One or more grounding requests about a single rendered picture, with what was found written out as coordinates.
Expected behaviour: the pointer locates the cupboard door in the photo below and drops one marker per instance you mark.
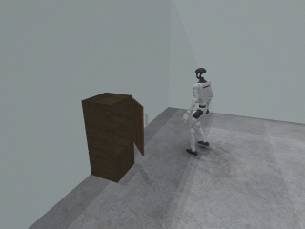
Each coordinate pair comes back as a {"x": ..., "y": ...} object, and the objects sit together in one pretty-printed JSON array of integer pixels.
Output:
[{"x": 138, "y": 125}]

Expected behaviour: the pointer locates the robot right upper arm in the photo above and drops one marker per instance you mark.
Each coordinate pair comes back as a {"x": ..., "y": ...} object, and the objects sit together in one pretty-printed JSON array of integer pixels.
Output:
[{"x": 210, "y": 89}]

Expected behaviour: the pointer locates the robot left hand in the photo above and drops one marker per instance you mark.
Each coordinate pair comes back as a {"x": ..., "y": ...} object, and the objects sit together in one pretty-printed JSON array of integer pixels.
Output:
[{"x": 186, "y": 117}]

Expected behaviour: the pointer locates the robot left forearm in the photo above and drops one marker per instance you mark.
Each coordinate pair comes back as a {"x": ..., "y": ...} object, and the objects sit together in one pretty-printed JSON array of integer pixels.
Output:
[{"x": 191, "y": 107}]

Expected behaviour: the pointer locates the handle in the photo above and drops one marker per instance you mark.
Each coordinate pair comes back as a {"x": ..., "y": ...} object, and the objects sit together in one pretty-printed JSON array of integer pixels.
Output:
[{"x": 146, "y": 119}]

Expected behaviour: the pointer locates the humanoid robot torso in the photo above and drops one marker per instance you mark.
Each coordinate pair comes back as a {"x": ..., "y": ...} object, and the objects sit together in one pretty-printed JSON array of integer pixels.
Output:
[{"x": 203, "y": 97}]

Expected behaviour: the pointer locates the robot right forearm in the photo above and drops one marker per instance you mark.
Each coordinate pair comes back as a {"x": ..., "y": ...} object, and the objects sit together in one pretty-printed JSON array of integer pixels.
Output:
[{"x": 208, "y": 102}]

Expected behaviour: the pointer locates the robot left upper arm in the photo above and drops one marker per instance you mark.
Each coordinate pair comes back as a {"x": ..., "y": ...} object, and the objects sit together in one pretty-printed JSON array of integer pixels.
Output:
[{"x": 196, "y": 91}]

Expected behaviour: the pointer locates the left robot foot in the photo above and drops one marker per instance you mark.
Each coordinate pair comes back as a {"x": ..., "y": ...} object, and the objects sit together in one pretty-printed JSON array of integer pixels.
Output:
[{"x": 192, "y": 152}]

